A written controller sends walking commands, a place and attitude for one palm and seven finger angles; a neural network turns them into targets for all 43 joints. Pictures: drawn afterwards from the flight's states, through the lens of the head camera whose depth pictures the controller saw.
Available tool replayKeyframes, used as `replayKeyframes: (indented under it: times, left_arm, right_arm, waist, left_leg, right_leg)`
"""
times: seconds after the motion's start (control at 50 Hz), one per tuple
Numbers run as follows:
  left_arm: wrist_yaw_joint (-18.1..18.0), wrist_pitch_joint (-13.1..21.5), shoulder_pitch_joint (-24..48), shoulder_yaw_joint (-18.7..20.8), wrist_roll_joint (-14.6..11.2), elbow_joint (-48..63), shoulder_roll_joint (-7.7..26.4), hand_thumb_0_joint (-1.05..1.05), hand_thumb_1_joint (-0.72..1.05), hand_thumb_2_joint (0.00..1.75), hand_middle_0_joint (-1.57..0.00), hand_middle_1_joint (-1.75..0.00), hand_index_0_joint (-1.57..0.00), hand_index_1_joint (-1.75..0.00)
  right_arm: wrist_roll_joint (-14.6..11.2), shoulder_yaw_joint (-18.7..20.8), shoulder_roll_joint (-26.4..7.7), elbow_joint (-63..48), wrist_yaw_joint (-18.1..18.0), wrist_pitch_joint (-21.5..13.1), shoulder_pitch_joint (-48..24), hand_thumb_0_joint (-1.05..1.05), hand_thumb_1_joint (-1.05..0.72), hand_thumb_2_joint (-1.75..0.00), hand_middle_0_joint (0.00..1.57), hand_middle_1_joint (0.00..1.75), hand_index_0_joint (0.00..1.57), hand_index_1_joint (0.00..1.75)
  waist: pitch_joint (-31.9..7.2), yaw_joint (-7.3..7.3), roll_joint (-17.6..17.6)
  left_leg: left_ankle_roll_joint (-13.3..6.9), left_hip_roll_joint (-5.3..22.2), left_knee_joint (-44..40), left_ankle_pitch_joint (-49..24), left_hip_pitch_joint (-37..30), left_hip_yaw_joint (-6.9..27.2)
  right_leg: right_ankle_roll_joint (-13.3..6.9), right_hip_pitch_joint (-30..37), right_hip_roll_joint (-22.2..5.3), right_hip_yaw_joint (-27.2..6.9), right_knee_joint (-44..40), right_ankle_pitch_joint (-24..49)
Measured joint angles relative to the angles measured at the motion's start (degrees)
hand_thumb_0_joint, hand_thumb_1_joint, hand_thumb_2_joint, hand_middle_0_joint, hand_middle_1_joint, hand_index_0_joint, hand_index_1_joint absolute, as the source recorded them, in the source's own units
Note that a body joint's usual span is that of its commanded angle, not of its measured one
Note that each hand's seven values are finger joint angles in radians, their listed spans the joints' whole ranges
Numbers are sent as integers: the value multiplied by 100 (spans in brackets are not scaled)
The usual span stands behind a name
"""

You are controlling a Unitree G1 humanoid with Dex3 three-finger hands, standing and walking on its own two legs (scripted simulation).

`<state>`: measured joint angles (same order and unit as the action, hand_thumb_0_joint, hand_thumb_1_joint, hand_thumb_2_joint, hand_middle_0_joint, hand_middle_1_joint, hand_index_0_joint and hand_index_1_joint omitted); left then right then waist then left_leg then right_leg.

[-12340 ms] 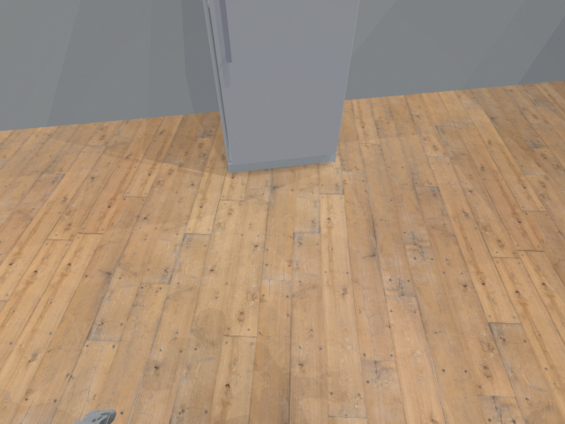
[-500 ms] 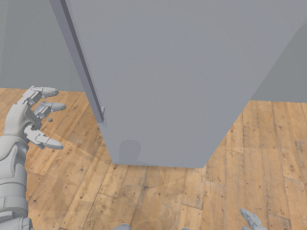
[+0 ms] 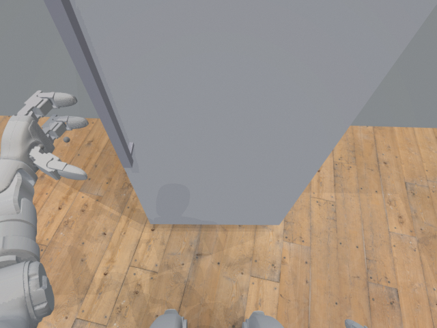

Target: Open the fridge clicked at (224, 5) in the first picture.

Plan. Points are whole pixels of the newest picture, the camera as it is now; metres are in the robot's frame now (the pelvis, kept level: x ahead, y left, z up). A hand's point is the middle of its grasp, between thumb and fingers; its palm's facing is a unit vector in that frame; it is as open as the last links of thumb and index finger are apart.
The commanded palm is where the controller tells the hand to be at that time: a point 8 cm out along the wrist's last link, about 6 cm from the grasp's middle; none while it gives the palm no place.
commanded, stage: move the hooked fingers beside the handle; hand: left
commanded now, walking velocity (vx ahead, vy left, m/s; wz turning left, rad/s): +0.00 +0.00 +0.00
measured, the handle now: (102, 88) +0.49 +0.21 +0.14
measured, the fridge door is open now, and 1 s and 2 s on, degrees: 0 0 0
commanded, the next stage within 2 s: feel for the door with the fingertips in 1.00 s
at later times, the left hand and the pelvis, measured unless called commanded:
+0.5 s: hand (67, 135) +0.43 +0.27 +0.08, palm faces -0.01 -1.00 +0.00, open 14.0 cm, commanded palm +0.41 +0.32 +0.09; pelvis +0.00 +0.01 +0.00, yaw -1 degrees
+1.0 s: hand (69, 131) +0.44 +0.27 +0.08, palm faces -0.02 -1.00 +0.01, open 14.0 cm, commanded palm +0.42 +0.32 +0.09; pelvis +0.00 +0.01 -0.01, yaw -1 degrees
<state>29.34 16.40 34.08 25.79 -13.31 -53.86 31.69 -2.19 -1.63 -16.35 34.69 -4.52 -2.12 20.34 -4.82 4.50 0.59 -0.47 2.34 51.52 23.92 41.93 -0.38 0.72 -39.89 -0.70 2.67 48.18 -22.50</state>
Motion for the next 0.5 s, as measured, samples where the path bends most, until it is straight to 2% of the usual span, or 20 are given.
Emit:
replayKeyframes:
  times: [0.18,0.32,0.42,0.5]
  left_arm:
    - [-96,97,173,180,106,-215,129,-2,-50,30,-30,-120,-30,-119]
    - [-28,130,233,223,101,-381,234,-2,-50,30,-30,-120,-30,-119]
    - [7,160,179,176,41,-347,176,-2,-50,30,-30,-120,-30,-119]
    - [-35,169,172,192,98,-299,149,-2,-50,30,-30,-120,-30,-119]
  right_arm:
    - [23,11,35,-43,63,177,125,0,-90,-89,20,30,20,30]
    - [20,3,33,-69,87,305,181,0,-90,-89,20,30,20,30]
    - [11,8,25,-86,87,348,167,0,-90,-89,20,30,20,30]
    - [19,8,30,-107,79,354,104,0,-90,-89,20,30,20,30]
  waist:
    - [-42,122,6]
    - [-76,139,2]
    - [-76,105,-7]
    - [-63,109,-24]
  left_leg:
    - [-14,40,44,37,103,-63]
    - [-26,51,76,59,153,-78]
    - [-37,47,101,71,177,-74]
    - [-39,42,141,79,218,-51]
  right_leg:
    - [15,-127,38,-67,24,5]
    - [25,-177,50,-85,38,1]
    - [36,-191,46,-83,46,-3]
    - [37,-214,42,-63,68,-10]
